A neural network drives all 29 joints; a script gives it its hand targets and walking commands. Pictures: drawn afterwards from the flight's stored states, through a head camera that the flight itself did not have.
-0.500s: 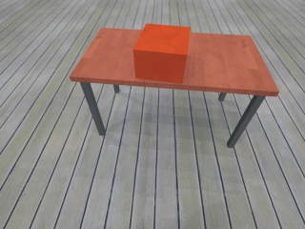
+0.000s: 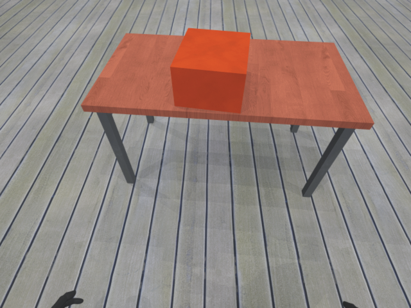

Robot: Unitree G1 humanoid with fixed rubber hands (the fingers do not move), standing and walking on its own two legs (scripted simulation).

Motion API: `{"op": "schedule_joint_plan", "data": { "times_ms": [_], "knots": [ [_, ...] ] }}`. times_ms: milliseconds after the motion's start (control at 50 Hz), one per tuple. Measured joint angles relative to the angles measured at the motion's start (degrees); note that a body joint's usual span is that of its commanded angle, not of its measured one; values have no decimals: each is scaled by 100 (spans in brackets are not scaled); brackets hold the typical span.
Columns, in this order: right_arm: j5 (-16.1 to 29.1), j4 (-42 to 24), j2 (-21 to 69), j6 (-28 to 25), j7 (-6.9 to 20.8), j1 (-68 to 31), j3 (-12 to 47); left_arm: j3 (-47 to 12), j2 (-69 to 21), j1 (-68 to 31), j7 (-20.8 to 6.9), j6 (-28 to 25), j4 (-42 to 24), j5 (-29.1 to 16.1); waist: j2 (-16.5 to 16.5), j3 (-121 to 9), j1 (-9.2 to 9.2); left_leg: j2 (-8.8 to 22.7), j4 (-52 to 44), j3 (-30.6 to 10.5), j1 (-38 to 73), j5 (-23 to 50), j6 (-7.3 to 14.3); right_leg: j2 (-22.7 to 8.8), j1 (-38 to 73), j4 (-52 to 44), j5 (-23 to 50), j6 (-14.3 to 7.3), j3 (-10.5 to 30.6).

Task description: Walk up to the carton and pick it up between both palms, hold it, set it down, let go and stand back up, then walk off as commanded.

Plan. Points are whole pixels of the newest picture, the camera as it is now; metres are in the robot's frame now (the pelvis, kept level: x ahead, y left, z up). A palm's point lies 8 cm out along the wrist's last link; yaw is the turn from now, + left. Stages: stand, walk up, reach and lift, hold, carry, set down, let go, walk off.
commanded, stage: walk off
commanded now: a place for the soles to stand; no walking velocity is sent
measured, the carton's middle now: (213, 68) +0.95 +0.00 -0.07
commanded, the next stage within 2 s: stand in 0.26 s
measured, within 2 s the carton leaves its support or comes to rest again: neither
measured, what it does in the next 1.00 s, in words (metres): stands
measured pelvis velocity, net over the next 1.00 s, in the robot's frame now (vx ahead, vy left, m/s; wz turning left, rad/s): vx -0.03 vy -0.01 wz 0.00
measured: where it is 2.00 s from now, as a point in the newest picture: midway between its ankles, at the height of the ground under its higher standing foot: outside the picture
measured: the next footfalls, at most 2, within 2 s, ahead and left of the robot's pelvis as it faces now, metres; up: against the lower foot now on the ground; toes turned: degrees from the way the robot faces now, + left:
none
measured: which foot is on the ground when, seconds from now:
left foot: down 0.00-1.00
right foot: down 0.00-1.00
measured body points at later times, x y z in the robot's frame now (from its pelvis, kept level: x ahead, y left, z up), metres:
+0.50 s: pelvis -0.03 -0.01 +0.02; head -0.01 -0.02 +0.46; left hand +0.08 +0.29 -0.10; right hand +0.07 -0.31 -0.12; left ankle -0.02 +0.12 -0.73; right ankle +0.01 -0.12 -0.73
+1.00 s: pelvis -0.03 -0.01 +0.02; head -0.02 -0.02 +0.47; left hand +0.06 +0.29 -0.11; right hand +0.04 -0.31 -0.12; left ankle -0.02 +0.12 -0.73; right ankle +0.01 -0.12 -0.73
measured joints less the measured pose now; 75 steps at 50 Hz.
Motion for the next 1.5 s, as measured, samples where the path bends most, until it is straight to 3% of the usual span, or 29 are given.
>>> {"op": "schedule_joint_plan", "data": {
  "times_ms": [300,760,1500],
  "knots": [
    [-13,191,48,14,33,-146,34,-21,-3,-169,-43,61,171,6,-62,-98,-11,29,-532,65,245,384,-44,25,153,-393,335,-39,72],
    [-21,1162,45,76,64,-172,129,-139,-63,-290,-65,115,1070,3,-20,-102,-37,156,-1400,-24,447,1048,-138,119,469,-1468,1093,-87,-13],
    [-14,1196,33,84,19,-357,178,-182,-57,-350,-36,105,1178,2,21,-195,-7,170,-1600,-80,624,1020,-161,113,630,-1593,1008,-95,-57]
  ]
}}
